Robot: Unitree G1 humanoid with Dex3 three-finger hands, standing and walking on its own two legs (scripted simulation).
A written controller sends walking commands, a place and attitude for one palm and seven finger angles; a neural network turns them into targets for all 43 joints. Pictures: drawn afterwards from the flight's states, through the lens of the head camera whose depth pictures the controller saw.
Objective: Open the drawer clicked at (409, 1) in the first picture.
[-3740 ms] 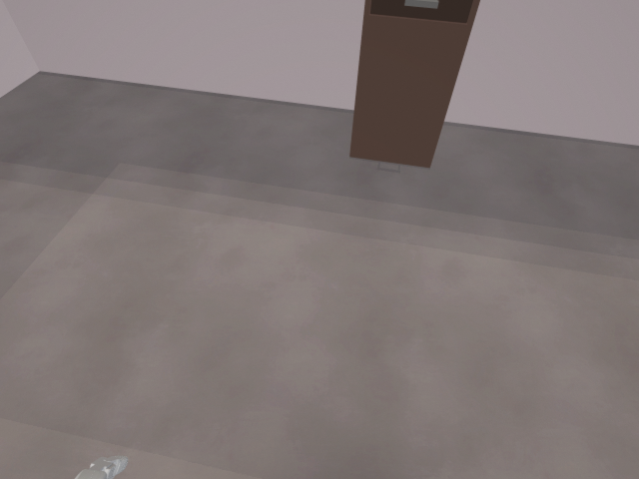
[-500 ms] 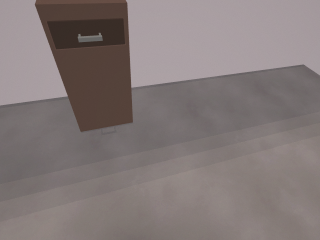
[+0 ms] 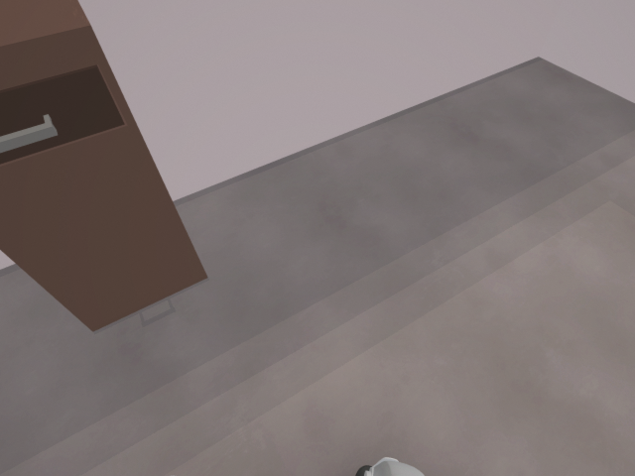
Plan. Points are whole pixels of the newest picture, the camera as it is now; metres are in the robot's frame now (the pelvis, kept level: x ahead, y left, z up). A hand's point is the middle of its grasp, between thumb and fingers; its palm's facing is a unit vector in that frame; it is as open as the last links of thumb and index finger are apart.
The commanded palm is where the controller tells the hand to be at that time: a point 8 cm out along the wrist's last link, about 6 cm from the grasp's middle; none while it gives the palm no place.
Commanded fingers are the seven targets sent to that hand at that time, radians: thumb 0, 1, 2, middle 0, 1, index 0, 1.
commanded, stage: walk to a spot facing it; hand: left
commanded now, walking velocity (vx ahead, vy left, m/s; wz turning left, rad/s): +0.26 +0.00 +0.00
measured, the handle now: (21, 132) +0.73 +0.62 +0.01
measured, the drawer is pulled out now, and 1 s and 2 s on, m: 0.00 0.00 0.00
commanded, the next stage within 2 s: turn to face it in 0.02 s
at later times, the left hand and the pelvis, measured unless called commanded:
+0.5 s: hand out of the picture +0.13 +0.19 -0.18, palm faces +0.26 -0.95 -0.16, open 7.3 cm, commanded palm none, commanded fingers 0.00 0.90 0.90 -0.20 -0.30 -0.20 -0.30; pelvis +0.14 +0.01 +0.00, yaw +11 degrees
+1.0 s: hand (188, 444) +0.19 +0.20 -0.14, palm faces +0.40 -0.87 -0.29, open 7.4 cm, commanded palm none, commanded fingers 0.00 0.90 0.90 -0.20 -0.30 -0.20 -0.30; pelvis +0.17 -0.03 +0.01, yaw +23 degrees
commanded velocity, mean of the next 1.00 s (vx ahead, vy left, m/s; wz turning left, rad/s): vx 0.02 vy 0.00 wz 0.43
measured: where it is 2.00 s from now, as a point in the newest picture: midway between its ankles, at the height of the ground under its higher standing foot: (300, 458)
